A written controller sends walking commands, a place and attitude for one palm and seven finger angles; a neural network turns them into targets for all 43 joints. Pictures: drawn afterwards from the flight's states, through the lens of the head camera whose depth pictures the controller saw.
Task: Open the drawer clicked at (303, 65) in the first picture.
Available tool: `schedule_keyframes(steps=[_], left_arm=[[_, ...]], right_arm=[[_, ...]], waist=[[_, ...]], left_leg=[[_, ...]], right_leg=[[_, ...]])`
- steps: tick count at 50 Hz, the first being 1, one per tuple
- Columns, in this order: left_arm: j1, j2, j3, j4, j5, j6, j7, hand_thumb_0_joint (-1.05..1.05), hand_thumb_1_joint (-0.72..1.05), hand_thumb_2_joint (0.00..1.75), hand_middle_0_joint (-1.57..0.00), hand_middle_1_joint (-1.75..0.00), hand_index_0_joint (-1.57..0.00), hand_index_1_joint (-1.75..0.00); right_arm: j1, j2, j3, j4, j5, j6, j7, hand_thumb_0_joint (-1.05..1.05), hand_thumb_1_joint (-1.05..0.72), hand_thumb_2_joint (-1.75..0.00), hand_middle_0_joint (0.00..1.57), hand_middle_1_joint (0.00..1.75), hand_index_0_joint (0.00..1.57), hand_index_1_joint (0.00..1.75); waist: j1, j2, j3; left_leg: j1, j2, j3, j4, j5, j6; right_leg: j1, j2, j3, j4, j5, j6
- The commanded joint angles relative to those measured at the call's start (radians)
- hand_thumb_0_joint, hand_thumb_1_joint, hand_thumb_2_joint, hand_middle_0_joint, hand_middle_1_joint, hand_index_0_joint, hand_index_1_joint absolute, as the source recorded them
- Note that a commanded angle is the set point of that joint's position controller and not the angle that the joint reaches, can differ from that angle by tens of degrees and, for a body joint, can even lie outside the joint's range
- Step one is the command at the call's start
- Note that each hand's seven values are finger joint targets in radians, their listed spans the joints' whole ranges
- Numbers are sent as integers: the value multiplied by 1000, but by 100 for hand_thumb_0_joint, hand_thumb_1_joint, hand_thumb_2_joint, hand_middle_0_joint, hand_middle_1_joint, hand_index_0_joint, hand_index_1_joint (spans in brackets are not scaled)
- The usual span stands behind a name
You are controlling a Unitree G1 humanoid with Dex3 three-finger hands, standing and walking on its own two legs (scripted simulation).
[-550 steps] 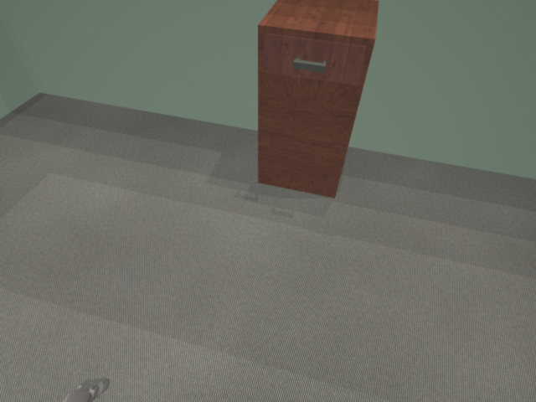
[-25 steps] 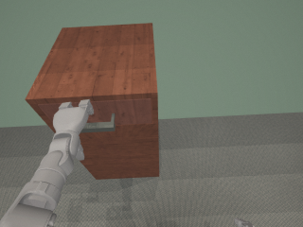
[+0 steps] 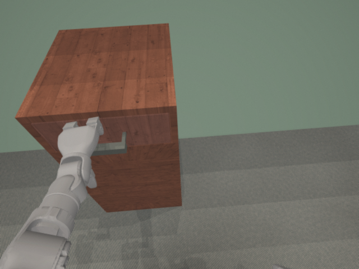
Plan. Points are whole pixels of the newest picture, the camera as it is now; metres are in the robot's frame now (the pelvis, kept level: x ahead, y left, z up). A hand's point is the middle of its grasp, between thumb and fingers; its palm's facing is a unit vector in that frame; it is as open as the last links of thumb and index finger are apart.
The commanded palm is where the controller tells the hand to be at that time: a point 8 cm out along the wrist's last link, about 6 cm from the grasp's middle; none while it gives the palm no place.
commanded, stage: move the hooked fingers above the handle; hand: left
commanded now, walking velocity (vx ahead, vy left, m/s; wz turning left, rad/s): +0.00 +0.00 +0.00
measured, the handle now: (106, 142) +0.46 +0.22 -0.05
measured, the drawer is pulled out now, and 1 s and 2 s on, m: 0.00 0.00 0.00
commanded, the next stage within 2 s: none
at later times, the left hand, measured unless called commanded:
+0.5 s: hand (91, 146) +0.41 +0.23 +0.01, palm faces -0.02 -0.04 -1.00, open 13.8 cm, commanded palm +0.38 +0.23 +0.07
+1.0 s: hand (93, 145) +0.41 +0.22 +0.02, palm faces -0.01 -0.05 -1.00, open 13.8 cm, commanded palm +0.38 +0.23 +0.07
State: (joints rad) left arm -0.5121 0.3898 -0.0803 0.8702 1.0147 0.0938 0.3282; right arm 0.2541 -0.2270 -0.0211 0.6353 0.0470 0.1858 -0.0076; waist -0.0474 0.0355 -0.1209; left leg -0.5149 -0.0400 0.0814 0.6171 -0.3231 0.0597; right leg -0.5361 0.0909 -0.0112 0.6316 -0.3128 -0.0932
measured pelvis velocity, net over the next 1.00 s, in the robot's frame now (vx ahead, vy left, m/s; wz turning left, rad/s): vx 0.00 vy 0.03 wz -0.01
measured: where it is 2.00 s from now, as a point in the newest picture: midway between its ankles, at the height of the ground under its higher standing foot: outside the picture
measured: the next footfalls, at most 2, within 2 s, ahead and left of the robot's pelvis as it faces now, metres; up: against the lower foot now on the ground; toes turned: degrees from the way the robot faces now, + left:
none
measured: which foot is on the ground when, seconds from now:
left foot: down 0.00-1.00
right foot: down 0.00-1.00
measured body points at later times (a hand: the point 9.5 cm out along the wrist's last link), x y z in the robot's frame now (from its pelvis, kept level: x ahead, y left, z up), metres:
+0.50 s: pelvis +0.00 +0.02 +0.00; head +0.05 +0.00 +0.44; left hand +0.40 +0.23 +0.07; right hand +0.08 -0.24 -0.14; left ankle -0.02 +0.08 -0.72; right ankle -0.01 -0.06 -0.72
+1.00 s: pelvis +0.00 +0.03 +0.00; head +0.05 +0.01 +0.45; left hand +0.41 +0.22 +0.07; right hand +0.10 -0.22 -0.13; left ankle -0.02 +0.08 -0.72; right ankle -0.01 -0.06 -0.72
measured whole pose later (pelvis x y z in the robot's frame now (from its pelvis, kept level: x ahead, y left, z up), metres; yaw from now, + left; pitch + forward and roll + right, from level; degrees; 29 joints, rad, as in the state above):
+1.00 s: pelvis +0.00 +0.03 +0.00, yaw +0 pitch +13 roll +0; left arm -0.55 0.31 -0.14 0.83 1.04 0.10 0.37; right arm 0.25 -0.23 -0.02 0.63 0.04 0.18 0.00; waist -0.03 0.05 -0.14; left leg -0.53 -0.06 0.09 0.64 -0.33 0.09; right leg -0.54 0.07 0.00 0.65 -0.32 -0.06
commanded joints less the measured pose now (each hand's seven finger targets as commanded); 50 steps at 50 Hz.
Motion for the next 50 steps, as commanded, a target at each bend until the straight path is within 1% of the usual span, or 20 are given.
schedule_keyframes(steps=[1, 2, 3, 5, 7, 9, 11, 15, 18, 24, 27, 30, 32, 35, 37, 40, 42, 45, 47, 50], left_arm=[[-453, 156, -33, -323, -3, -126, -32, 0, -50, 30, -30, -120, -30, -120], [-475, 93, -87, -348, -4, -159, -39, 0, -50, 30, -30, -120, -30, -120], [-459, 102, -73, -357, -5, -188, -36, 0, -50, 30, -30, -120, -30, -120], [-453, 92, -66, -322, -7, -218, -19, 0, -50, 30, -30, -120, -30, -120], [-452, 117, -34, -256, 7, -214, 16, 0, -50, 30, -30, -120, -30, -120], [-458, 192, 45, -206, 20, -187, 67, 0, -50, 30, -30, -120, -30, -120], [-467, 277, 116, -183, 37, -148, 112, 0, -50, 30, -30, -120, -30, -120], [-435, 323, 160, -151, 54, -68, 157, 0, -50, 30, -30, -120, -30, -120], [-373, 285, 126, -155, 46, -30, 126, 0, -50, 30, -30, -120, -30, -120], [-328, 217, 69, -200, 16, -20, 59, 0, -50, 30, -30, -120, -30, -120], [-361, 98, -38, -262, 7, -67, 15, 0, -50, 30, -30, -120, -30, -120], [-422, 23, -105, -362, -6, -127, -1, 0, -50, 30, -30, -120, -30, -120], [-443, 43, -86, -377, 1, -157, 12, 0, -50, 30, -30, -120, -30, -120], [-462, 136, 10, -351, 24, -167, 66, 0, -50, 30, -30, -120, -30, -120], [-492, 153, 33, -298, 46, -144, 112, 0, -50, 30, -30, -120, -30, -120], [-440, 268, 143, -236, 63, -72, 164, 0, -50, 30, -30, -120, -30, -120], [-389, 238, 114, -201, 54, -17, 162, 0, -50, 30, -30, -120, -30, -120], [-327, 143, 28, -124, 31, 52, 99, 0, -50, 30, -30, -120, -30, -120], [-305, 185, 51, -140, 18, 60, 62, 0, -50, 30, -30, -120, -30, -120], [-344, 150, 8, -211, 14, 40, 21, 0, -50, 30, -30, -120, -30, -120]], right_arm=[[15, -147, -68, -112, -7, -62, -35, 0, -90, -90, 20, 30, 20, 30], [24, -138, -71, -105, -12, -70, -34, 0, -90, -90, 20, 30, 20, 30], [32, -135, -73, -96, -15, -76, -31, 0, -90, -90, 20, 30, 20, 30], [47, -132, -73, -83, -16, -78, -24, 0, -90, -90, 20, 30, 20, 30], [49, -141, -70, -72, -15, -79, -16, 0, -90, -90, 20, 30, 20, 30], [51, -156, -67, -69, -18, -79, -10, 0, -90, -90, 20, 30, 20, 30], [41, -162, -60, -81, -20, -74, -11, 0, -90, -90, 20, 30, 20, 30], [32, -158, -57, -101, -30, -64, -4, 0, -90, -90, 20, 30, 20, 30], [40, -158, -62, -114, -23, -51, 0, 0, -90, -90, 20, 30, 20, 30], [21, -160, -62, -129, -6, -45, -11, 0, -90, -90, 20, 30, 20, 30], [26, -157, -69, -122, -6, -57, -17, 0, -90, -90, 20, 30, 20, 30], [33, -141, -77, -109, -13, -73, -15, 0, -90, -90, 20, 30, 20, 30], [46, -142, -80, -93, -19, -75, -12, 0, -90, -90, 20, 30, 20, 30], [45, -147, -75, -79, -24, -71, -10, 0, -90, -90, 20, 30, 20, 30], [37, -147, -70, -72, -25, -72, -5, 0, -90, -90, 20, 30, 20, 30], [16, -152, -59, -86, -33, -67, -3, 0, -90, -90, 20, 30, 20, 30], [7, -147, -54, -102, -30, -61, 1, 0, -90, -90, 20, 30, 20, 30], [14, -157, -59, -116, -13, -52, 7, 0, -90, -90, 20, 30, 20, 30], [20, -165, -57, -123, -7, -39, 1, 0, -90, -90, 20, 30, 20, 30], [3, -163, -52, -140, -6, -33, -12, 0, -90, -90, 20, 30, 20, 30]], waist=[[-32, 6, -349], [-48, 36, -331], [-38, 64, -330], [-45, 46, -295], [-41, -1, -227], [-23, -53, -233], [0, -51, -296], [41, -22, -410], [42, -29, -445], [16, -91, -327], [-18, -59, -289], [-35, 18, -303], [-32, 36, -304], [-9, 3, -310], [-6, -9, -281], [43, -30, -338], [52, -26, -370], [25, -75, -349], [31, -108, -332], [14, -95, -313]], left_leg=[[129, 2, -48, -26, 245, 19], [173, 6, -56, -17, 259, 18], [196, 9, -63, -9, 268, 16], [177, 7, -78, 2, 254, 13], [115, 8, -86, 1, 202, 9], [53, 7, -85, 1, 184, 8], [16, 2, -77, 4, 200, 5], [10, 0, -57, 16, 286, -1], [45, 4, -45, 10, 348, -3], [65, 15, -49, -33, 308, 9], [147, 22, -65, -33, 311, 15], [246, 29, -87, -21, 359, 10], [281, 35, -105, -10, 381, 3], [231, 30, -116, -8, 369, -6], [183, 29, -112, -8, 338, -9], [119, 19, -90, -9, 347, -11], [108, 16, -73, -11, 365, -14], [105, 23, -66, -23, 370, -11], [112, 26, -62, -34, 369, -6], [125, 24, -64, -45, 353, 2]], right_leg=[[254, -82, 116, -98, 335, 58], [193, -77, 106, -99, 307, 52], [158, -75, 103, -98, 280, 46], [114, -73, 90, -90, 236, 41], [61, -68, 76, -81, 172, 39], [69, -67, 67, -62, 157, 38], [114, -69, 69, -35, 177, 40], [217, -67, 78, -3, 309, 39], [262, -64, 78, -10, 405, 45], [259, -62, 77, -61, 370, 50], [180, -57, 68, -85, 310, 47], [109, -56, 57, -82, 272, 39], [63, -50, 48, -69, 251, 35], [66, -49, 35, -39, 237, 30], [41, -47, 25, -24, 206, 28], [128, -49, 34, -6, 249, 25], [180, -50, 43, -7, 309, 30], [199, -51, 40, -31, 334, 37], [219, -50, 45, -46, 345, 41], [226, -59, 54, -63, 346, 43]])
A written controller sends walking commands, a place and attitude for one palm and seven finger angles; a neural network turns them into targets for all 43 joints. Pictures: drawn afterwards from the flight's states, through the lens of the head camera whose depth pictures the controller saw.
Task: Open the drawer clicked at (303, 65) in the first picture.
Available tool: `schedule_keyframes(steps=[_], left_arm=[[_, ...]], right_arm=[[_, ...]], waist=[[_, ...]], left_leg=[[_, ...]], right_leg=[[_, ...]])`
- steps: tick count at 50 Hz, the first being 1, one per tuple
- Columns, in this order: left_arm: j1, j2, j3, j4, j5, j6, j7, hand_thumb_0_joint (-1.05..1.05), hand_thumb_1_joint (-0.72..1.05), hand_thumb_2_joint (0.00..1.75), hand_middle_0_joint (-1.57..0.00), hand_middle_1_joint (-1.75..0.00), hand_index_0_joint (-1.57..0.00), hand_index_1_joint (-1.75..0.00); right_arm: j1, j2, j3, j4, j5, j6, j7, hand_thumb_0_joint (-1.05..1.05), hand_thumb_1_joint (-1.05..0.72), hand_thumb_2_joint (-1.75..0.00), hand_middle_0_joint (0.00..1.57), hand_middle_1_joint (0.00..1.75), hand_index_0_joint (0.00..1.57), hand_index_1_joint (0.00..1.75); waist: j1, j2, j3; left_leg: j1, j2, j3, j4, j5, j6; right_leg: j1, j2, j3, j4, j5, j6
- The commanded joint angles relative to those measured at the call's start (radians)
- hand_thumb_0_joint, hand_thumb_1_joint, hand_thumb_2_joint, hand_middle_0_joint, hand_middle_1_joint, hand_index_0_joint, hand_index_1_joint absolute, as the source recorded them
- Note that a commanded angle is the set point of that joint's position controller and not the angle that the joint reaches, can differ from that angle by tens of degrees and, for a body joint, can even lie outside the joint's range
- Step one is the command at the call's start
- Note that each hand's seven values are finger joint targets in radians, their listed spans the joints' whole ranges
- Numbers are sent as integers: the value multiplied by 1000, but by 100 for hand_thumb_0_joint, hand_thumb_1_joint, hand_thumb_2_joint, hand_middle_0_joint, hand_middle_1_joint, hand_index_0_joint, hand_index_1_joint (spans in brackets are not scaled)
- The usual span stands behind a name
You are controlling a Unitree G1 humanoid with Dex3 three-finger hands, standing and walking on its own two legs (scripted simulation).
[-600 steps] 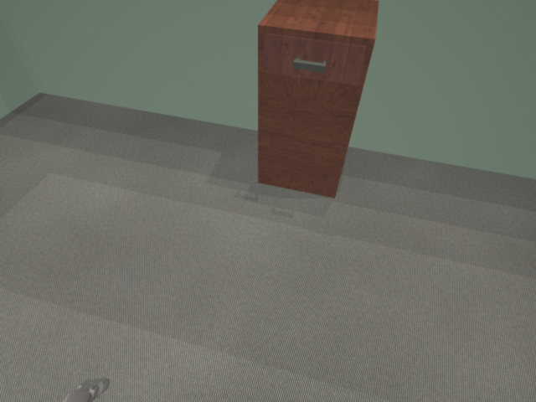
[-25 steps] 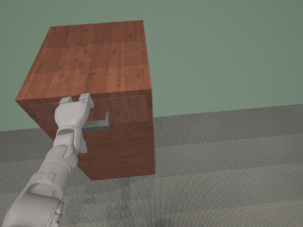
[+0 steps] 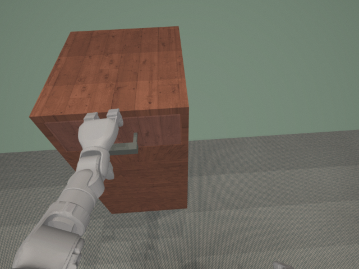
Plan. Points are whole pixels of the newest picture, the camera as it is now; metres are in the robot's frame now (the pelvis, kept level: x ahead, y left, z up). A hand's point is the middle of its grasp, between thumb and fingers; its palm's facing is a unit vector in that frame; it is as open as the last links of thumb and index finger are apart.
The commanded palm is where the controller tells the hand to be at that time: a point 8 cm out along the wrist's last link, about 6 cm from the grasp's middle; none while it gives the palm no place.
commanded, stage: move the hooked fingers above the handle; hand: left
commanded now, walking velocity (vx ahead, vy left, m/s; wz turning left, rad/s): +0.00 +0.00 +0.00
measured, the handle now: (117, 143) +0.46 +0.20 -0.05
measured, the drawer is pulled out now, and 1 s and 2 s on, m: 0.00 0.00 0.00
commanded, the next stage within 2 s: none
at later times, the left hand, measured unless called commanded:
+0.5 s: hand (108, 142) +0.41 +0.20 +0.02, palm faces -0.01 -0.04 -1.00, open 13.7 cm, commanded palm +0.39 +0.19 +0.07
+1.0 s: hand (114, 142) +0.42 +0.18 +0.01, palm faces -0.01 -0.05 -1.00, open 13.6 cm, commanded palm +0.39 +0.20 +0.07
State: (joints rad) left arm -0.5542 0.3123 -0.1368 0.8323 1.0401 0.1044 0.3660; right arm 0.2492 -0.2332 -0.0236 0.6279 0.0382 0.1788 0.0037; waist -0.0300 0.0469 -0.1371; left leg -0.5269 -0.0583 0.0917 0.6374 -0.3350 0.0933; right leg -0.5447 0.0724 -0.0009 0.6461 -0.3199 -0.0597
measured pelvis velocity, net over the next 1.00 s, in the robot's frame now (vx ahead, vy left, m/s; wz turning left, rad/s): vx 0.00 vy -0.02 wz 0.00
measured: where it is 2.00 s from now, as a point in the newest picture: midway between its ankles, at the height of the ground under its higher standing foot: outside the picture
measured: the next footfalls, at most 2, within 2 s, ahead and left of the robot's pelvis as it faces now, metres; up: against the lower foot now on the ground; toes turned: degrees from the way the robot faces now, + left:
none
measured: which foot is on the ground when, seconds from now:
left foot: down 0.00-1.00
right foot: down 0.00-1.00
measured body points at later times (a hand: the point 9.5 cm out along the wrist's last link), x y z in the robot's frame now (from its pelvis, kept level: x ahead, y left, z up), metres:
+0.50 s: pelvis +0.00 +0.00 +0.00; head +0.05 -0.02 +0.45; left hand +0.41 +0.20 +0.08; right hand +0.09 -0.25 -0.14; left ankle -0.02 +0.06 -0.72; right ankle -0.01 -0.08 -0.72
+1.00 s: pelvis +0.00 -0.02 +0.00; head +0.06 -0.03 +0.45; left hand +0.41 +0.18 +0.07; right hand +0.09 -0.27 -0.14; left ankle -0.02 +0.06 -0.72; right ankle -0.01 -0.08 -0.72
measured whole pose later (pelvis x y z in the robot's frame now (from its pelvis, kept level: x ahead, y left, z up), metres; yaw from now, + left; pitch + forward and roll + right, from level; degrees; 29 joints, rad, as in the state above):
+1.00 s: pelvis +0.00 -0.02 +0.00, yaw +0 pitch +13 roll +0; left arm -0.56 0.33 -0.11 0.85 1.05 0.05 0.38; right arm 0.27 -0.24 -0.03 0.65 0.04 0.17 -0.01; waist -0.05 0.05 -0.13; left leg -0.54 -0.05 0.08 0.64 -0.34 0.07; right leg -0.55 0.08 -0.01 0.65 -0.33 -0.08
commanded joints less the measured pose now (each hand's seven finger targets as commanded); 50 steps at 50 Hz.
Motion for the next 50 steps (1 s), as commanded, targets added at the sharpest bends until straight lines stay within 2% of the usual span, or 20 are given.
schedule_keyframes(steps=[1, 3, 5, 8, 10, 15, 18, 20, 23, 24, 26, 30, 31, 34, 37, 39, 43, 45, 46, 50], left_arm=[[-300, 221, 56, -211, -7, 6, -29, 0, -50, 30, -30, -120, -30, -120], [-319, 215, 47, -274, -4, -49, -45, 0, -50, 30, -30, -120, -30, -120], [-404, 157, -9, -354, -7, -109, -45, 0, -50, 30, -30, -120, -30, -120], [-415, 209, 48, -358, 9, -167, -9, 0, -50, 30, -30, -120, -30, -120], [-437, 198, 53, -347, 8, -174, 25, 0, -50, 30, -30, -120, -30, -120], [-406, 220, 91, -188, 15, -83, 88, 0, -50, 30, -30, -120, -30, -120], [-382, 211, 73, -103, 11, -6, 75, 0, -50, 30, -30, -120, -30, -120], [-384, 173, 37, -89, 0, 14, 42, 0, -50, 30, -30, -120, -30, -120], [-393, 160, 7, -109, -3, 9, -5, 0, -50, 30, -30, -120, -30, -120], [-342, 172, 25, -77, 0, 13, -14, 0, -50, 30, -30, -120, -30, -120], [-385, 118, -28, -100, -1, -3, -36, 0, -50, 30, -30, -120, -30, -120], [-450, 212, 46, -219, -7, -99, -33, 0, -50, 30, -30, -120, -30, -120], [-474, 250, 75, -255, 6, -128, -20, 0, -50, 30, -30, -120, -30, -120], [-487, 316, 138, -275, 44, -166, 44, 0, -50, 30, -30, -120, -30, -120], [-442, 323, 166, -222, 48, -134, 103, 0, -50, 30, -30, -120, -30, -120], [-393, 301, 158, -160, 31, -84, 114, 0, -50, 30, -30, -120, -30, -120], [-389, 309, 152, -152, 7, -25, 92, 0, -50, 30, -30, -120, -30, -120], [-399, 288, 130, -156, -3, -15, 73, 0, -50, 30, -30, -120, -30, -120], [-380, 319, 151, -145, 7, -12, 66, 0, -50, 30, -30, -120, -30, -120], [-334, 322, 146, -152, 5, -15, 26, 0, -50, 30, -30, -120, -30, -120]], right_arm=[[12, -155, -51, -135, 2, -29, -27, 0, -90, -90, 20, 30, 20, 30], [11, -149, -56, -135, -3, -34, -35, 0, -90, -90, 20, 30, 20, 30], [17, -136, -62, -125, -6, -47, -36, 0, -90, -90, 20, 30, 20, 30], [35, -134, -69, -99, -14, -61, -35, 0, -90, -90, 20, 30, 20, 30], [42, -132, -72, -85, -15, -68, -28, 0, -90, -90, 20, 30, 20, 30], [37, -147, -64, -69, -16, -62, -10, 0, -90, -90, 20, 30, 20, 30], [38, -154, -58, -80, -8, -56, -5, 0, -90, -90, 20, 30, 20, 30], [41, -156, -61, -90, -5, -50, -8, 0, -90, -90, 20, 30, 20, 30], [52, -159, -60, -94, -1, -41, -16, 0, -90, -90, 20, 30, 20, 30], [49, -157, -61, -95, -1, -37, -20, 0, -90, -90, 20, 30, 20, 30], [48, -153, -56, -97, -1, -36, -22, 0, -90, -90, 20, 30, 20, 30], [47, -146, -54, -113, -9, -44, -39, 0, -90, -90, 20, 30, 20, 30], [53, -143, -56, -111, -11, -49, -41, 0, -90, -90, 20, 30, 20, 30], [53, -132, -59, -100, -17, -58, -45, 0, -90, -90, 20, 30, 20, 30], [58, -134, -61, -90, -22, -66, -36, 0, -90, -90, 20, 30, 20, 30], [60, -139, -62, -86, -20, -65, -26, 0, -90, -90, 20, 30, 20, 30], [56, -151, -63, -86, -10, -53, -17, 0, -90, -90, 20, 30, 20, 30], [53, -152, -63, -89, -5, -49, -20, 0, -90, -90, 20, 30, 20, 30], [48, -153, -62, -88, -2, -45, -24, 0, -90, -90, 20, 30, 20, 30], [27, -149, -53, -107, -2, -39, -38, 0, -90, -90, 20, 30, 20, 30]], waist=[[1, -81, -313], [-6, -49, -314], [-37, 5, -299], [-27, 34, -309], [-29, 33, -296], [-14, -35, -297], [-7, -69, -297], [-22, -98, -313], [-33, -118, -329], [-25, -124, -300], [-43, -109, -254], [-28, -47, -287], [-21, -26, -328], [-8, 38, -344], [-2, 32, -359], [1, -19, -365], [-4, -73, -395], [-17, -105, -371], [-5, -92, -365], [6, -90, -330]], left_leg=[[166, 44, -77, -64, 381, -29], [203, 45, -84, -53, 394, -26], [258, 52, -106, -44, 399, -29], [279, 53, -121, -26, 396, -38], [268, 55, -131, -23, 404, -46], [174, 48, -118, -26, 371, -53], [131, 43, -93, -39, 327, -46], [130, 40, -88, -36, 332, -39], [151, 42, -87, -36, 351, -31], [139, 40, -81, -37, 336, -29], [142, 40, -86, -41, 314, -28], [142, 32, -89, -33, 298, -21], [153, 32, -90, -29, 302, -22], [151, 33, -96, -11, 336, -30], [137, 33, -94, 1, 357, -37], [109, 33, -83, -3, 362, -38], [102, 30, -69, -14, 383, -33], [96, 28, -69, -24, 379, -28], [91, 27, -62, -32, 367, -28], [78, 22, -54, -50, 337, -24]], right_leg=[[231, -40, 45, -78, 357, 9], [206, -39, 50, -82, 347, 7], [135, -37, 41, -82, 293, 3], [78, -30, 35, -67, 250, -1], [57, -28, 20, -50, 234, -6], [77, -26, 8, -29, 236, -6], [118, -29, 16, -45, 247, 1], [154, -31, 26, -54, 279, 5], [172, -35, 32, -63, 315, 12], [174, -35, 35, -70, 308, 11], [138, -36, 33, -79, 285, 11], [164, -42, 54, -74, 277, 5], [168, -41, 60, -66, 275, 5], [134, -34, 54, -35, 277, -5], [125, -27, 42, -19, 281, -5], [161, -28, 40, -24, 315, 1], [232, -33, 53, -36, 399, 14], [257, -38, 57, -49, 418, 17], [264, -39, 63, -53, 416, 19], [302, -47, 79, -74, 423, 19]])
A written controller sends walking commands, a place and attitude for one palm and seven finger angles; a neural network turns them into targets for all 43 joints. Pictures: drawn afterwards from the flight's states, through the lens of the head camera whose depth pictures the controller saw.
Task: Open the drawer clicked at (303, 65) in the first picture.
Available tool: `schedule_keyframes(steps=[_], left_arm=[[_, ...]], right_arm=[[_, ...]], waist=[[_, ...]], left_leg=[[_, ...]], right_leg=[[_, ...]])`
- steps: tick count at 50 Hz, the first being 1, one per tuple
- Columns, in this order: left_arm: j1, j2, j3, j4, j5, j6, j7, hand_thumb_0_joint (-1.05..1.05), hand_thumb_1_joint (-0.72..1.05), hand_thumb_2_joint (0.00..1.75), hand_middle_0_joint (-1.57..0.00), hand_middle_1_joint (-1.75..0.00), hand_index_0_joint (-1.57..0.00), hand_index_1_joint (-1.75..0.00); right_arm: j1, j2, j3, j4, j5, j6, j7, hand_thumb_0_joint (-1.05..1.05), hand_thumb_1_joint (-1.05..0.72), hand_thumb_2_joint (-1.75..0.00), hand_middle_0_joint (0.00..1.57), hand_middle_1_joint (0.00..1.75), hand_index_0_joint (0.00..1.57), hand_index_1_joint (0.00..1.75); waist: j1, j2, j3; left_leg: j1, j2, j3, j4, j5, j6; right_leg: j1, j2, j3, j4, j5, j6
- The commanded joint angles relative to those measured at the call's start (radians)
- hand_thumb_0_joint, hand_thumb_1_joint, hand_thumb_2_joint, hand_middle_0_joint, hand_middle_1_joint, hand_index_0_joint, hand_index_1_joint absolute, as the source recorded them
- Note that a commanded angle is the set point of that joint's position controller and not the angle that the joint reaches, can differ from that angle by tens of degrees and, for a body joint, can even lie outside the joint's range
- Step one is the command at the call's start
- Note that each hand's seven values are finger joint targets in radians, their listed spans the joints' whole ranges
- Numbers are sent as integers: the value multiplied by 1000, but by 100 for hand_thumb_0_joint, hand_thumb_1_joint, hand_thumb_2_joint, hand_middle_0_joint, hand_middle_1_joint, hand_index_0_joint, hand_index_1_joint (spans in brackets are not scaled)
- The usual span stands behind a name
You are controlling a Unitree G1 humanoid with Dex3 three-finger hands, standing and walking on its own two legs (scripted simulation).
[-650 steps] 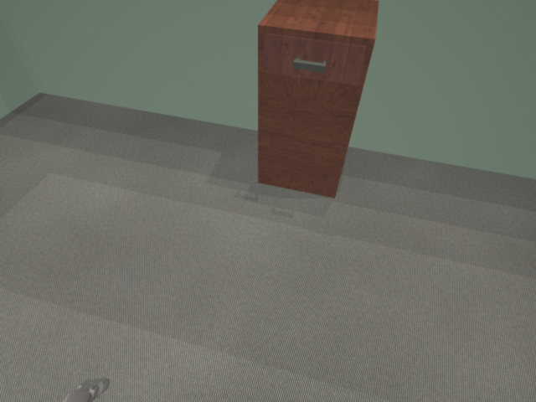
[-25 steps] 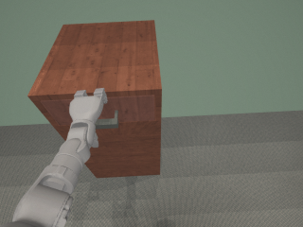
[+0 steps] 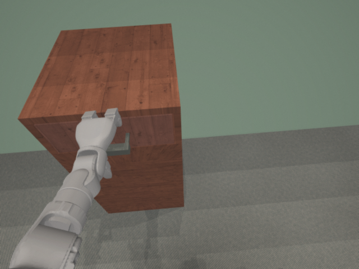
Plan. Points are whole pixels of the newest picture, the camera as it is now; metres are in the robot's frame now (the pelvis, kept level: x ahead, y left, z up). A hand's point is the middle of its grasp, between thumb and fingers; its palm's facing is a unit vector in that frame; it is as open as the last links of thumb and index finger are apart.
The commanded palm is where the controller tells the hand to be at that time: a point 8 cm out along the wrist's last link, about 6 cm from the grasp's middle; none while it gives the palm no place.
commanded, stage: move the hooked fingers above the handle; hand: left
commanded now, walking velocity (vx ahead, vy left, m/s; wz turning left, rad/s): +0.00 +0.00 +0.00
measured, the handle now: (109, 143) +0.46 +0.21 -0.05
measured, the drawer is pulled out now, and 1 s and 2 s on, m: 0.00 0.00 0.00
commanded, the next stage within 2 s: lower the fingers behind the handle in 1.36 s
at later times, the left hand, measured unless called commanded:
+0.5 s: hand (99, 142) +0.41 +0.21 +0.02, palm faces +0.04 -0.05 -1.00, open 13.8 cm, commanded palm +0.38 +0.22 +0.07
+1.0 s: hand (93, 148) +0.40 +0.22 +0.02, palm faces +0.03 -0.05 -1.00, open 13.8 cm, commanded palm +0.38 +0.22 +0.07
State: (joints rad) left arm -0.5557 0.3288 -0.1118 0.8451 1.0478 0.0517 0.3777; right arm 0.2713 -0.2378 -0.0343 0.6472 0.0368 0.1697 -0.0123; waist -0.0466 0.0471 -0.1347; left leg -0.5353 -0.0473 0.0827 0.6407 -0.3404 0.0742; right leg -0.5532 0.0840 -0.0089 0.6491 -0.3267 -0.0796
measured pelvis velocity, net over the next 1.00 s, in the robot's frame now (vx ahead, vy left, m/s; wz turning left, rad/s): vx -0.01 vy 0.01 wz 0.03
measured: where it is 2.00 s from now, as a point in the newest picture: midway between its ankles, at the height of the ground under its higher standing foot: outside the picture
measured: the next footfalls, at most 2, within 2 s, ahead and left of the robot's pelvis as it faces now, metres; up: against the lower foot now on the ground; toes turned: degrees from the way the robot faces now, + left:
none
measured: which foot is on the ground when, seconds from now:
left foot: down 0.00-1.00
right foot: down 0.00-1.00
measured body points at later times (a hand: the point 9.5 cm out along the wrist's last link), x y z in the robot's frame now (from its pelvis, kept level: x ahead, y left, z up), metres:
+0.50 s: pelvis +0.00 +0.00 +0.00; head +0.06 -0.02 +0.44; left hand +0.41 +0.21 +0.08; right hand +0.10 -0.26 -0.14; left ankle -0.02 +0.07 -0.72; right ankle -0.02 -0.07 -0.72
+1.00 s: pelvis -0.01 +0.01 +0.00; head +0.04 +0.00 +0.44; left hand +0.39 +0.22 +0.08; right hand +0.10 -0.25 -0.13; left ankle -0.02 +0.07 -0.72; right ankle -0.01 -0.07 -0.72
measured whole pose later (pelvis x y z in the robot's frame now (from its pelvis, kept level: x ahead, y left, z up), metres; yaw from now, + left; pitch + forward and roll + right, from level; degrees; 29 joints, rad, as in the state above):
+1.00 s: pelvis -0.01 +0.01 +0.00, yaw +2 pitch +12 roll +0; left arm -0.55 0.34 -0.14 0.80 1.05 0.01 0.39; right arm 0.25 -0.26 -0.06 0.66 0.03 0.14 0.00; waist -0.02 0.05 -0.12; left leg -0.55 -0.07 0.06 0.68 -0.34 0.09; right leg -0.56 0.06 -0.03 0.68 -0.33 -0.06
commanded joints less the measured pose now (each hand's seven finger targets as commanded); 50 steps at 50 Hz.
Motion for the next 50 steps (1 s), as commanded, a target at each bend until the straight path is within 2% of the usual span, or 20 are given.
schedule_keyframes(steps=[1, 4, 5, 8, 10, 14, 16, 19, 20, 22, 25, 27, 28, 33, 38, 40, 41, 42, 46, 50], left_arm=[[-308, 323, 133, -170, 2, 31, 5, 0, -50, 30, -30, -120, -30, -120], [-265, 270, 90, -180, -7, 10, -25, 0, -50, 30, -30, -120, -30, -120], [-279, 242, 64, -175, -13, 0, -35, 0, -50, 30, -30, -120, -30, -120], [-292, 256, 70, -230, -13, -45, -50, 0, -50, 30, -30, -120, -30, -120], [-332, 196, 20, -291, -24, -83, -52, 0, -50, 30, -30, -120, -30, -120], [-381, 237, 60, -314, -14, -137, -15, 0, -50, 30, -30, -120, -30, -120], [-436, 258, 73, -334, 2, -146, 16, 0, -50, 30, -30, -120, -30, -120], [-458, 263, 85, -281, 12, -117, 57, 0, -50, 30, -30, -120, -30, -120], [-443, 292, 117, -259, 12, -100, 68, 0, -50, 30, -30, -120, -30, -120], [-396, 269, 105, -207, 8, -55, 73, 0, -50, 30, -30, -120, -30, -120], [-301, 277, 120, -123, -9, 12, 46, 0, -50, 30, -30, -120, -30, -120], [-277, 228, 69, -120, -21, 37, 10, 0, -50, 30, -30, -120, -30, -120], [-282, 270, 96, -128, -18, 38, 1, 0, -50, 30, -30, -120, -30, -120], [-255, 265, 87, -233, -15, -15, -47, 0, -50, 30, -30, -120, -30, -120], [-292, 242, 76, -380, -3, -120, -20, 0, -50, 30, -30, -120, -30, -120], [-361, 212, 50, -404, -2, -136, 8, 0, -50, 30, -30, -120, -30, -120], [-344, 246, 87, -369, 11, -133, 27, 0, -50, 30, -30, -120, -30, -120], [-354, 226, 70, -338, 8, -121, 40, 0, -50, 30, -30, -120, -30, -120], [-381, 191, 48, -239, 6, -56, 67, 0, -50, 30, -30, -120, -30, -120], [-406, 139, 0, -162, -17, 10, 38, 0, -50, 30, -30, -120, -30, -120]], right_arm=[[4, -144, -41, -130, 0, -29, -24, 0, -90, -90, 20, 30, 20, 30], [-3, -141, -38, -144, 3, -30, -27, 0, -90, -90, 20, 30, 20, 30], [-5, -141, -39, -141, 6, -32, -27, 0, -90, -90, 20, 30, 20, 30], [2, -144, -45, -143, 3, -42, -29, 0, -90, -90, 20, 30, 20, 30], [7, -135, -52, -142, 1, -49, -28, 0, -90, -90, 20, 30, 20, 30], [20, -137, -61, -108, -5, -61, -26, 0, -90, -90, 20, 30, 20, 30], [20, -136, -63, -97, -6, -66, -23, 0, -90, -90, 20, 30, 20, 30], [24, -139, -63, -80, -8, -68, -16, 0, -90, -90, 20, 30, 20, 30], [23, -141, -61, -80, -10, -66, -13, 0, -90, -90, 20, 30, 20, 30], [18, -139, -58, -88, -9, -60, -6, 0, -90, -90, 20, 30, 20, 30], [18, -147, -52, -101, -6, -45, 1, 0, -90, -90, 20, 30, 20, 30], [15, -151, -49, -115, 1, -35, 2, 0, -90, -90, 20, 30, 20, 30], [10, -154, -46, -117, 2, -30, -1, 0, -90, -90, 20, 30, 20, 30], [-8, -148, -44, -146, 1, -22, -18, 0, -90, -90, 20, 30, 20, 30], [-6, -127, -57, -136, -7, -43, -22, 0, -90, -90, 20, 30, 20, 30], [2, -126, -62, -117, -8, -54, -17, 0, -90, -90, 20, 30, 20, 30], [7, -128, -64, -108, -8, -57, -15, 0, -90, -90, 20, 30, 20, 30], [4, -132, -63, -101, -8, -59, -13, 0, -90, -90, 20, 30, 20, 30], [7, -139, -62, -86, -5, -64, 2, 0, -90, -90, 20, 30, 20, 30], [11, -147, -58, -94, 0, -58, 4, 0, -90, -90, 20, 30, 20, 30]], waist=[[32, -83, -337], [24, -64, -282], [7, -56, -251], [6, -60, -286], [-12, -21, -306], [-23, -22, -300], [-22, -7, -339], [-26, -6, -330], [-10, -3, -349], [1, -14, -366], [23, -64, -376], [8, -118, -327], [16, -124, -322], [23, -107, -311], [16, 25, -336], [-9, 45, -306], [4, 24, -311], [-11, 24, -271], [-11, -30, -292], [-21, -77, -296]], left_leg=[[86, 10, -41, -54, 340, -5], [83, 9, -42, -60, 318, -6], [87, 10, -46, -60, 308, -5], [109, 9, -49, -46, 294, 0], [143, 6, -57, -37, 313, -1], [155, 10, -72, -10, 313, -1], [164, 10, -79, -4, 327, -4], [146, 10, -83, 6, 334, -9], [140, 10, -83, 5, 347, -11], [132, 8, -72, 3, 361, -13], [101, 11, -63, -12, 388, -16], [87, 13, -55, -21, 369, -11], [70, 11, -53, -30, 355, -9], [92, 10, -54, -44, 342, -1], [204, 19, -74, -28, 394, -4], [227, 25, -89, -21, 396, -10], [221, 29, -94, -23, 384, -13], [213, 29, -98, -19, 368, -16], [198, 31, -101, -27, 328, -20], [175, 29, -96, -38, 303, -18]], right_leg=[[326, -61, 94, -79, 447, 42], [302, -60, 91, -90, 426, 38], [275, -60, 87, -98, 398, 35], [265, -62, 99, -102, 377, 40], [246, -62, 92, -94, 383, 35], [180, -57, 88, -79, 348, 32], [160, -55, 83, -62, 332, 31], [133, -50, 66, -45, 324, 27], [145, -48, 62, -36, 326, 24], [172, -47, 57, -33, 357, 28], [241, -47, 56, -35, 419, 30], [253, -50, 58, -54, 439, 39], [271, -54, 67, -60, 440, 42], [296, -59, 86, -77, 447, 40], [203, -47, 76, -72, 373, 25], [139, -43, 59, -64, 320, 19], [124, -39, 53, -60, 293, 19], [93, -36, 45, -58, 271, 17], [75, -36, 28, -55, 221, 21], [103, -38, 26, -63, 224, 25]])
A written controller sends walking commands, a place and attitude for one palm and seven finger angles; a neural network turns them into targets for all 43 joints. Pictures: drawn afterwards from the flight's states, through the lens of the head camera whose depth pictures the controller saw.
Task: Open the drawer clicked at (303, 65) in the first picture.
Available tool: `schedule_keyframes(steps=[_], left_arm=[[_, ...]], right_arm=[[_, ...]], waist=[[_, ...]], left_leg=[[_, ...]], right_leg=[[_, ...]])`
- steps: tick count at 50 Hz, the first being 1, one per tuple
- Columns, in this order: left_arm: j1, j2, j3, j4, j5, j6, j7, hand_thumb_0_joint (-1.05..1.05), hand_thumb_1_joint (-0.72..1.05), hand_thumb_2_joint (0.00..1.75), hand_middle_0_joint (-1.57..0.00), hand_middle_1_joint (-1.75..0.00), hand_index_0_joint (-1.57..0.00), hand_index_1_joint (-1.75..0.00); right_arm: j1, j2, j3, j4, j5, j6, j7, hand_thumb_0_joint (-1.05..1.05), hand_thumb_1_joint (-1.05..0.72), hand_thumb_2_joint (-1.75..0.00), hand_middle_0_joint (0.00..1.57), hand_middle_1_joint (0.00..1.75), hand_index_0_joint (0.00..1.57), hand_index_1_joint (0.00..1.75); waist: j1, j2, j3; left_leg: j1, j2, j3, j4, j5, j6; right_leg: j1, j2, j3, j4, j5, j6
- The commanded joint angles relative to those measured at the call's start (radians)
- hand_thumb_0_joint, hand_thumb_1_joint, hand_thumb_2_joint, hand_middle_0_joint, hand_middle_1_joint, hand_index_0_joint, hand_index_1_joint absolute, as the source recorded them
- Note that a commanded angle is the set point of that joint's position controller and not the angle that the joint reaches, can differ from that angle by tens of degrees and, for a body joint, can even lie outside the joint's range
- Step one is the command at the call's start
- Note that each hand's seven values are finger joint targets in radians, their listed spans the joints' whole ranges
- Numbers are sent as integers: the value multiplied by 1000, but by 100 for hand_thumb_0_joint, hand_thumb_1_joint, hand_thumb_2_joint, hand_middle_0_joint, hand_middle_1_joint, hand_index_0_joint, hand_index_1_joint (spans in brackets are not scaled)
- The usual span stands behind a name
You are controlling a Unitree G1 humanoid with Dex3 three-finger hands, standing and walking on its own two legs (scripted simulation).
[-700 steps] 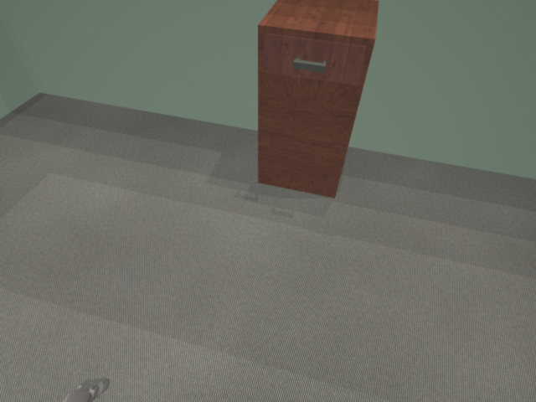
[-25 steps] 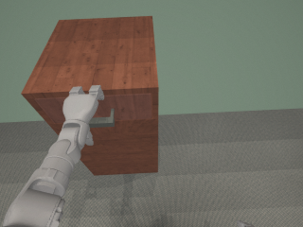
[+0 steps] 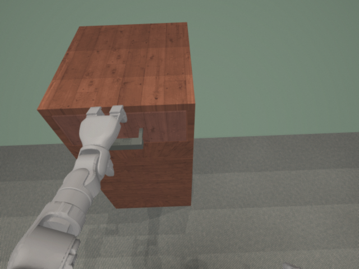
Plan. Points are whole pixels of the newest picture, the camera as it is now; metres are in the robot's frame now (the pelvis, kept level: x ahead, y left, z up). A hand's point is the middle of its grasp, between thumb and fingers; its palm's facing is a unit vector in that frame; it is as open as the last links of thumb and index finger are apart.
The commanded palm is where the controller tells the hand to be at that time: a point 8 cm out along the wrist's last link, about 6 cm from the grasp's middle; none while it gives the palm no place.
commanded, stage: move the hooked fingers above the handle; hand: left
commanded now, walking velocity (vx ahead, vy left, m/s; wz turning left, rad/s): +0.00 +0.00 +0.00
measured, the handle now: (123, 138) +0.47 +0.19 -0.04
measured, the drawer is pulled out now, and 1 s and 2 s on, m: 0.00 0.00 0.00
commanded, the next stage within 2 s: lower the fingers behind the handle in 0.36 s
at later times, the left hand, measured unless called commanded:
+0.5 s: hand (105, 143) +0.41 +0.21 +0.02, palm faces -0.03 -0.06 -1.00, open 13.8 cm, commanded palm +0.39 +0.19 +0.07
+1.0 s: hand (111, 152) +0.41 +0.20 -0.02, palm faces -0.09 -0.06 -0.99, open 13.8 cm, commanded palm +0.40 +0.19 +0.04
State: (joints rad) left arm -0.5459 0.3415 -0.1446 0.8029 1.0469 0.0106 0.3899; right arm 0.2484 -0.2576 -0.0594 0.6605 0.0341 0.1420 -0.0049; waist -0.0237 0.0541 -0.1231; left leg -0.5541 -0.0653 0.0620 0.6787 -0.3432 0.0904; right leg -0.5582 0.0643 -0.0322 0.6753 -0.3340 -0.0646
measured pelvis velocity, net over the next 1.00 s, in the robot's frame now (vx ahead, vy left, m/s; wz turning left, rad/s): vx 0.01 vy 0.00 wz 0.00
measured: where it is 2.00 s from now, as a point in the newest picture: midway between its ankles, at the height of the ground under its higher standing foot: outside the picture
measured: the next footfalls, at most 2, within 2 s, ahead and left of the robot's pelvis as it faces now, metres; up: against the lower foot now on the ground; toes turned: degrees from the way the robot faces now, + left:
none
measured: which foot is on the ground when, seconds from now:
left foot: down 0.00-1.00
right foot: down 0.00-1.00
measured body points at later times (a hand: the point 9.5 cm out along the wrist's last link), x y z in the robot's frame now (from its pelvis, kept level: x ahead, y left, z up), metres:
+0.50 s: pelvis +0.01 +0.01 +0.00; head +0.06 -0.01 +0.45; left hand +0.41 +0.21 +0.07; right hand +0.09 -0.25 -0.13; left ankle -0.01 +0.06 -0.72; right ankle -0.01 -0.08 -0.72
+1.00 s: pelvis +0.01 +0.00 -0.01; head +0.08 -0.01 +0.44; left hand +0.41 +0.20 +0.03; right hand +0.08 -0.25 -0.14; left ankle -0.01 +0.06 -0.72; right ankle -0.01 -0.08 -0.72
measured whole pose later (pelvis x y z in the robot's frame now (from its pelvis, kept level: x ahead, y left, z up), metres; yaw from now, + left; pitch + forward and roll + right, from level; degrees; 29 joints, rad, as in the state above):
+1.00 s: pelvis +0.01 +0.00 -0.01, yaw +0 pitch +16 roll -1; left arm -0.55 0.32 -0.14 0.88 1.05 0.05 0.38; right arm 0.29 -0.23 -0.05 0.66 0.02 0.15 -0.01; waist -0.04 0.04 -0.14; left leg -0.64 -0.06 0.06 0.74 -0.38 0.09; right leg -0.64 0.07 -0.04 0.72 -0.36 -0.06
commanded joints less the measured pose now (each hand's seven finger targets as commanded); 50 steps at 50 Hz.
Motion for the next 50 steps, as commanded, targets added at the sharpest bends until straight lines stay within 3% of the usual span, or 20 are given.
schedule_keyframes(steps=[1, 4, 8, 13, 16, 18, 20, 21, 24, 25, 29, 31, 34, 35, 38, 41, 42, 45, 46, 50], left_arm=[[-398, 152, 53, -105, -10, 58, 15, 0, -50, 30, -30, -120, -30, -120], [-380, 123, 25, -158, -18, 46, -21, 0, -50, 30, -30, -120, -30, -120], [-384, 197, 78, -174, 6, 6, -26, 0, -50, 30, -30, -120, -30, -120], [-379, 261, 149, -217, 28, -15, 26, 0, -50, 30, -30, -120, -30, -120], [-364, 242, 136, -224, 27, 4, 42, 0, -50, 30, -30, -120, -30, -120], [-345, 209, 110, -219, 13, 26, 38, 0, -50, 30, -30, -120, -30, -120], [-315, 134, 54, -235, -10, 40, 16, 0, -50, 30, -30, -120, -30, -120], [-323, 81, 1, -230, -15, 46, 0, 0, -50, 30, -30, -120, -30, -120], [-313, 52, -29, -223, -35, 47, -36, 0, -50, 30, -30, -120, -30, -120], [-344, 50, -36, -233, -41, 35, -45, 0, -50, 30, -30, -120, -30, -120], [-379, 133, 32, -217, 2, -16, -32, 0, -50, 30, -30, -120, -30, -120], [-369, 224, 115, -233, 29, -42, 3, 0, -50, 30, -30, -120, -30, -120], [-365, 189, 110, -220, 41, -41, 58, 0, -50, 30, -30, -120, -30, -120], [-353, 234, 159, -196, 46, -31, 77, 0, -50, 30, -30, -120, -30, -120], [-328, 161, 105, -143, 42, 19, 102, 0, -50, 30, -30, -120, -30, -120], [-334, 124, 63, -86, 29, 62, 83, 0, -50, 30, -30, -120, -30, -120], [-336, 80, 25, -89, 13, 71, 70, 0, -50, 30, -30, -120, -30, -120], [-433, 58, -15, -121, -2, 43, 28, 0, -50, 30, -30, -120, -30, -120], [-453, 102, 13, -135, 8, 20, 20, 0, -50, 30, -30, -120, -30, -120], [-457, 150, 57, -169, 22, -65, 29, 0, -50, 30, -30, -120, -30, -120]], right_arm=[[41, -131, -32, -109, 3, -28, -4, 0, -90, -90, 20, 30, 20, 30], [37, -127, -34, -129, 0, -21, -9, 0, -90, -90, 20, 30, 20, 30], [37, -123, -23, -135, -3, -14, -19, 0, -90, -90, 20, 30, 20, 30], [38, -116, -24, -137, -8, -19, -19, 0, -90, -90, 20, 30, 20, 30], [37, -116, -29, -133, -9, -23, -13, 0, -90, -90, 20, 30, 20, 30], [43, -121, -32, -131, -6, -25, -8, 0, -90, -90, 20, 30, 20, 30], [43, -121, -42, -132, 0, -28, -1, 0, -90, -90, 20, 30, 20, 30], [44, -122, -42, -125, 3, -28, 2, 0, -90, -90, 20, 30, 20, 30], [47, -127, -46, -117, 2, -25, -2, 0, -90, -90, 20, 30, 20, 30], [45, -129, -42, -116, 1, -24, -5, 0, -90, -90, 20, 30, 20, 30], [47, -123, -34, -112, -7, -16, -13, 0, -90, -90, 20, 30, 20, 30], [41, -119, -29, -119, -13, -15, -17, 0, -90, -90, 20, 30, 20, 30], [35, -107, -29, -121, -22, -22, -11, 0, -90, -90, 20, 30, 20, 30], [41, -111, -31, -118, -24, -22, -9, 0, -90, -90, 20, 30, 20, 30], [41, -114, -33, -120, -27, -25, 4, 0, -90, -90, 20, 30, 20, 30], [57, -123, -36, -115, -17, -21, 8, 0, -90, -90, 20, 30, 20, 30], [67, -124, -40, -120, -14, -21, 7, 0, -90, -90, 20, 30, 20, 30], [76, -126, -44, -108, -13, -24, -5, 0, -90, -90, 20, 30, 20, 30], [83, -128, -45, -100, -14, -25, -10, 0, -90, -90, 20, 30, 20, 30], [94, -118, -42, -92, -25, -26, -25, 0, -90, -90, 20, 30, 20, 30]], waist=[[-30, -97, -330], [-26, -73, -369], [-14, -59, -320], [8, -13, -331], [4, 3, -363], [-5, -24, -374], [-21, -33, -374], [-36, -43, -366], [-51, -89, -306], [-57, -78, -297], [-32, -49, -275], [2, -15, -331], [1, 31, -331], [10, -5, -348], [-5, -9, -367], [-34, -80, -377], [-46, -95, -364], [-84, -90, -365], [-78, -77, -384], [-59, -6, -406]], left_leg=[[195, 48, -71, -77, 322, -31], [225, 47, -64, -66, 376, -29], [191, 49, -67, -74, 366, -29], [203, 56, -77, -72, 408, -39], [230, 60, -74, -67, 446, -43], [237, 62, -75, -68, 447, -44], [276, 70, -85, -63, 494, -45], [297, 75, -94, -63, 493, -45], [290, 74, -96, -70, 450, -37], [287, 72, -99, -74, 448, -39], [241, 58, -90, -65, 393, -36], [230, 55, -93, -58, 417, -42], [207, 56, -83, -31, 438, -52], [189, 58, -91, -25, 443, -54], [180, 60, -78, -10, 431, -54], [154, 57, -74, -2, 402, -44], [153, 56, -72, -2, 392, -39], [177, 56, -78, 5, 367, -30], [190, 57, -83, 11, 372, -28], [184, 51, -89, 33, 397, -31]], right_leg=[[131, -20, 54, -87, 255, 11], [167, -22, 63, -88, 318, 11], [155, -22, 64, -85, 306, 8], [137, -15, 57, -65, 297, -1], [143, -14, 58, -63, 317, 0], [149, -13, 56, -70, 322, 4], [142, -11, 52, -77, 333, 5], [114, -10, 48, -83, 321, 10], [103, -11, 46, -102, 298, 13], [99, -14, 47, -102, 296, 10], [83, -17, 50, -84, 273, 3], [97, -16, 55, -56, 281, -2], [63, -13, 49, -31, 291, -6], [72, -10, 44, -15, 285, -7], [51, -7, 43, -15, 291, -1], [68, -7, 50, -21, 311, 10], [76, -7, 48, -29, 316, 12], [53, -12, 57, -43, 300, 17], [46, -13, 63, -38, 301, 18], [28, -12, 62, -5, 303, 7]])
